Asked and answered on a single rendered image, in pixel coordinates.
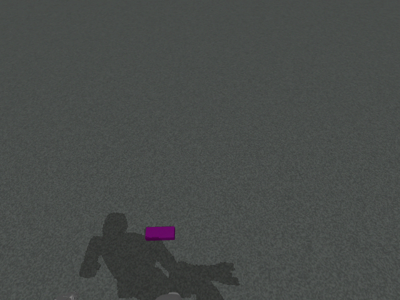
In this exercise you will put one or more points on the small box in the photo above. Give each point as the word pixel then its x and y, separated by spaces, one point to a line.
pixel 160 233

